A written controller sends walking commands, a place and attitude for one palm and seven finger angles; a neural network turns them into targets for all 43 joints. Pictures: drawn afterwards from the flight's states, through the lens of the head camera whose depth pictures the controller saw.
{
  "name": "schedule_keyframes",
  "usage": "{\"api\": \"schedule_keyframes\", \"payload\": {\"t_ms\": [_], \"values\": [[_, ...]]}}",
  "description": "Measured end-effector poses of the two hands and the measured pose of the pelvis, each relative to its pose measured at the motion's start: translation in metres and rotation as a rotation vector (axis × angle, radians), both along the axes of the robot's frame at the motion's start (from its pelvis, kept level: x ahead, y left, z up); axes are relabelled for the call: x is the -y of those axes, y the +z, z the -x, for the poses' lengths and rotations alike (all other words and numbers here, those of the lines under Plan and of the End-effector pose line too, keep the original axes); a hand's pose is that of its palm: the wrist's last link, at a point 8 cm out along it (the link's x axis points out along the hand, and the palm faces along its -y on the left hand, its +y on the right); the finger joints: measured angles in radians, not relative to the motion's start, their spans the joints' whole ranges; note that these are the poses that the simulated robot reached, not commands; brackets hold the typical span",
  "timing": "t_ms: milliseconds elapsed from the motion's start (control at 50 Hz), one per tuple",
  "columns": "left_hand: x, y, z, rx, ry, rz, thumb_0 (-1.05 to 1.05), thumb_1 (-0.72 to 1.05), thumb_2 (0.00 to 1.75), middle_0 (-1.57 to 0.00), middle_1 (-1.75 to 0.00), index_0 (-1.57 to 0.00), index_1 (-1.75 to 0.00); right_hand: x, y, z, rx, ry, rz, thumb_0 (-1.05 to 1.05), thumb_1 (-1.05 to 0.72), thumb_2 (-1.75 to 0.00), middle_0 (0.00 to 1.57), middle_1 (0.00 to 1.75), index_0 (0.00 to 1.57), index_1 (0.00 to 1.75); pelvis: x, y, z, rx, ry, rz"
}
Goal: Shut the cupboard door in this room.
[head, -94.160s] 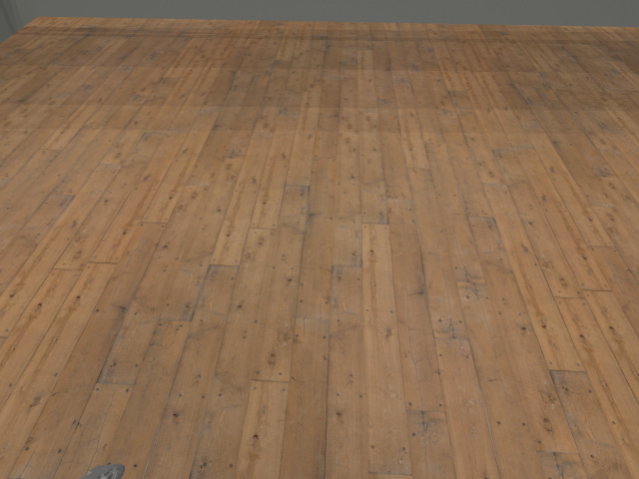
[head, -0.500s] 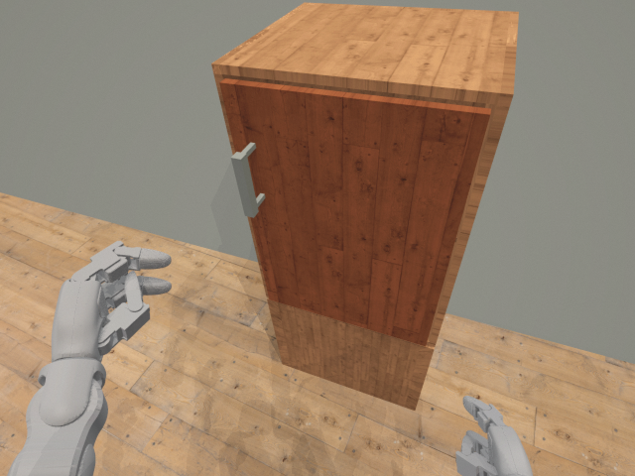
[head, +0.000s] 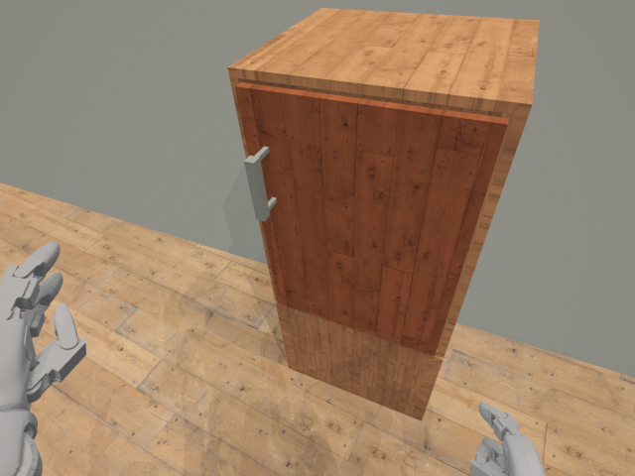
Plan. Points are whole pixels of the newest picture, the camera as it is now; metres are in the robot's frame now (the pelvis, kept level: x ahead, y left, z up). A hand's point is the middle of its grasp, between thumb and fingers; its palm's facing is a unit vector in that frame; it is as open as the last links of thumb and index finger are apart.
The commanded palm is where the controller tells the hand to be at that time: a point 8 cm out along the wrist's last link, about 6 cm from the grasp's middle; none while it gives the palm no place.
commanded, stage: draw the hand back to the body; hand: left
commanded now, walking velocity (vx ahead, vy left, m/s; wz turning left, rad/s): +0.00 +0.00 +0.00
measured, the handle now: (263, 184) +0.59 +0.18 +0.06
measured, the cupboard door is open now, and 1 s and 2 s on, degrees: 0 0 0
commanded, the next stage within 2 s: step back with the hand held close in 0.12 s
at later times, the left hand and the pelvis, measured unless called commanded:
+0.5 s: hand (83, 340) +0.20 +0.27 +0.15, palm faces +0.37 -0.79 -0.48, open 7.4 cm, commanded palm +0.14 +0.30 +0.17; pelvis -0.01 +0.01 +0.00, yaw -1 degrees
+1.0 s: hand out of the picture +0.11 +0.30 +0.16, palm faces +0.45 -0.76 -0.48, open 7.4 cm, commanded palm +0.05 +0.33 +0.17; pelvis -0.08 +0.03 -0.01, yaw +2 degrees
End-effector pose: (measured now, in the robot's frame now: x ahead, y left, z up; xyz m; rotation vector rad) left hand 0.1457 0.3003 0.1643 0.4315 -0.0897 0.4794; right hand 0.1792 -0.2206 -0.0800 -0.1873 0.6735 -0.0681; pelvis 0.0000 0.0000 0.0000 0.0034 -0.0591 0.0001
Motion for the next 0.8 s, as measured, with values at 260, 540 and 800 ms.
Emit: {"api": "schedule_keyframes", "payload": {"t_ms": [260, 540, 800], "values": [[0.009, 0.008, -0.007, 0.006, -0.043, -0.027, 0.02, 0.89, 0.90, -0.21, -0.30, -0.21, -0.30, 0.004, 0.002, 0.001, 0.006, -0.019, -0.017, 0.01, -0.90, -0.90, 0.20, 0.30, 0.20, 0.30, 0.006, 0.000, -0.002, 0.000, -0.012, 0.000], [-0.004, 0.008, -0.009, -0.043, -0.105, -0.115, 0.02, 0.89, 0.90, -0.21, -0.30, -0.21, -0.30, 0.016, -0.007, 0.027, -0.100, -0.130, 0.033, 0.01, -0.90, -0.90, 0.20, 0.30, 0.20, 0.30, -0.011, -0.004, 0.011, -0.071, -0.021, 0.015], [-0.027, 0.012, 0.032, 0.026, -0.121, -0.150, 0.02, 0.89, 0.90, -0.21, -0.30, -0.21, -0.30, -0.006, 0.000, 0.076, -0.080, -0.132, 0.054, 0.01, -0.90, -0.90, 0.20, 0.30, 0.20, 0.30, -0.028, -0.008, 0.051, -0.075, -0.019, 0.033]]}}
